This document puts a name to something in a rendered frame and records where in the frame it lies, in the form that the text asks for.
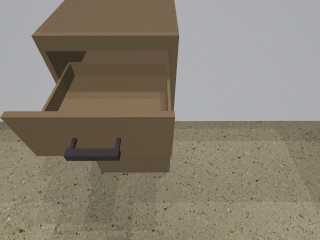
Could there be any cabinet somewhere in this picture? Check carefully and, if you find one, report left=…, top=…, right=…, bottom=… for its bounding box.
left=32, top=0, right=179, bottom=173

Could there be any drawer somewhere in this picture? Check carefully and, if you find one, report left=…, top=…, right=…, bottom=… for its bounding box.
left=0, top=62, right=175, bottom=156

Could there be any handle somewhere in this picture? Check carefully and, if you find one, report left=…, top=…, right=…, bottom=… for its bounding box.
left=63, top=138, right=121, bottom=161

